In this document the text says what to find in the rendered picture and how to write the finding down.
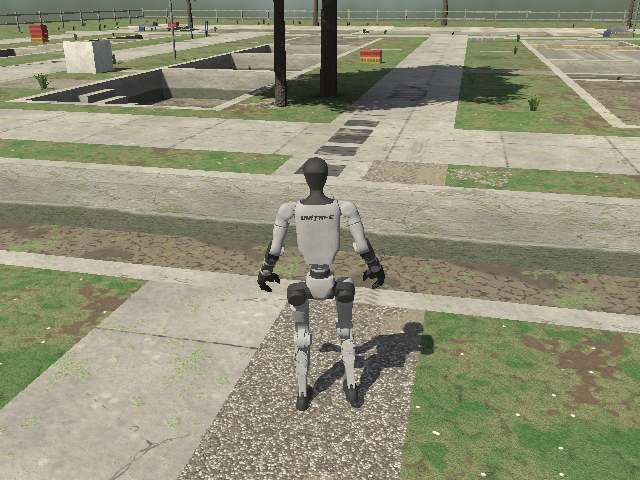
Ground robot left forearm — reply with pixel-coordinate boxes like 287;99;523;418
260;241;279;276

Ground left robot upper arm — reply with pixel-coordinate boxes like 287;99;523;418
269;202;296;256

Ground robot left foot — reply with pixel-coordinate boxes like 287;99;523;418
296;385;313;411

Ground robot right hand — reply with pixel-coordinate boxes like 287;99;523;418
363;265;385;289

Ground robot left hand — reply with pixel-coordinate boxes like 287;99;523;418
257;271;280;292

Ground right robot upper arm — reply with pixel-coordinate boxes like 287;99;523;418
338;200;370;254

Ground robot right forearm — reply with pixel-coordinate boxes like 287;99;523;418
360;238;381;273

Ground robot right foot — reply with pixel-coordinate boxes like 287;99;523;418
343;379;358;403

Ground robot foot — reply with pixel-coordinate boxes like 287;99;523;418
343;379;358;403
296;385;313;411

